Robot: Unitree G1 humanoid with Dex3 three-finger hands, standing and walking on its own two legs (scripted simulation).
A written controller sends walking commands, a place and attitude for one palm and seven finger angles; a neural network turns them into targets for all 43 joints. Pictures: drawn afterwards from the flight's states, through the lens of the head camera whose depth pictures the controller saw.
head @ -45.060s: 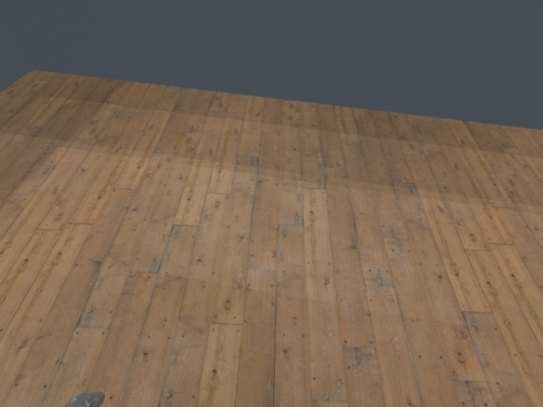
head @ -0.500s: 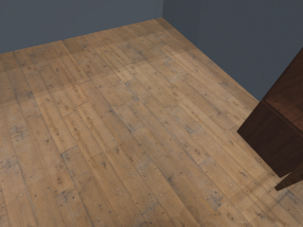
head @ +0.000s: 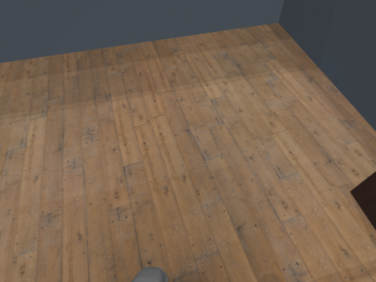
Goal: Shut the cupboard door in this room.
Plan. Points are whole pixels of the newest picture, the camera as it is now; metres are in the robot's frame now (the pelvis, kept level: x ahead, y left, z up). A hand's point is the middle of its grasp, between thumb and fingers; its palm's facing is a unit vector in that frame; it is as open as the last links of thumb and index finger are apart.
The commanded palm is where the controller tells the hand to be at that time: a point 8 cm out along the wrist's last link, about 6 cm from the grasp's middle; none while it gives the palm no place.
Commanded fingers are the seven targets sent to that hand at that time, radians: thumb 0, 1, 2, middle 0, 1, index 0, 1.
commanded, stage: turn or walk to find it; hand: left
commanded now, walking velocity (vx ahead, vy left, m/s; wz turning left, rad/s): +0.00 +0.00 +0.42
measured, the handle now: out of the picture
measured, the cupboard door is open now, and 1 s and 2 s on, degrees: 93 93 93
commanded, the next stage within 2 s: none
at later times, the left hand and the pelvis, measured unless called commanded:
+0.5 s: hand out of the picture +0.03 +0.26 -0.17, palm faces +0.24 -0.94 -0.24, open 7.4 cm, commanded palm none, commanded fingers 0.00 0.90 0.90 -0.20 -0.30 -0.20 -0.30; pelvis +0.00 +0.04 +0.00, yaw +12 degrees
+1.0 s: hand out of the picture -0.02 +0.20 -0.17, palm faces +0.43 -0.87 -0.25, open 7.3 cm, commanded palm none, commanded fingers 0.00 0.90 0.90 -0.20 -0.30 -0.20 -0.30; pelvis +0.02 +0.00 +0.00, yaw +26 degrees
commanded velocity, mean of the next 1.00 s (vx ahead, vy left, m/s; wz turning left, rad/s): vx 0.00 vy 0.00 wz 0.42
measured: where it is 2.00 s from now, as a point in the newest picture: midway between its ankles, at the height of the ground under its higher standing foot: outside the picture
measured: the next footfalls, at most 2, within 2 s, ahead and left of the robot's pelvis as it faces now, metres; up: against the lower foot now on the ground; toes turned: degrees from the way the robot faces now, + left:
left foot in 0.18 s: +0.01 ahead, +0.14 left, +0.00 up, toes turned +11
right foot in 0.64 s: +0.08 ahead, -0.09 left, +0.00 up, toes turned +10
